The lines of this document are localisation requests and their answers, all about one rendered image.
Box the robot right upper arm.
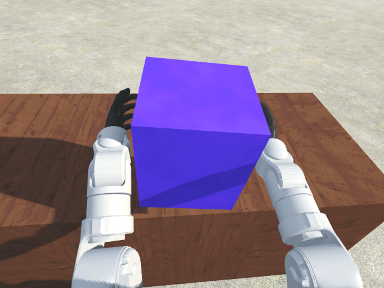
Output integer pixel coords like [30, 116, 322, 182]
[284, 244, 363, 288]

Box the right robot hand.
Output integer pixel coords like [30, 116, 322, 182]
[260, 101, 278, 139]

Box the left robot hand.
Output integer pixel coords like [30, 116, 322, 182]
[105, 88, 138, 131]

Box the pedestal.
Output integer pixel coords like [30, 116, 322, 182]
[0, 93, 384, 288]

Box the robot left forearm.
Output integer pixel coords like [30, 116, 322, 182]
[71, 126, 134, 288]

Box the robot right forearm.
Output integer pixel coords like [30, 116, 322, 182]
[255, 138, 364, 288]

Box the robot left upper arm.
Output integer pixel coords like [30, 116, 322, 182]
[73, 246, 143, 288]

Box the carton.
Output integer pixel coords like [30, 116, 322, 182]
[131, 56, 271, 210]

